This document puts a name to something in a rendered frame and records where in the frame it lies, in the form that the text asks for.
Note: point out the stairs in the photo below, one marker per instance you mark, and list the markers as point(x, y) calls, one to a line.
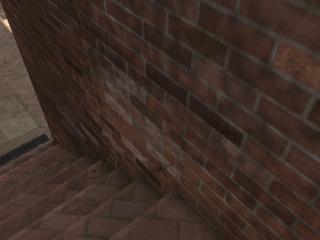
point(53, 193)

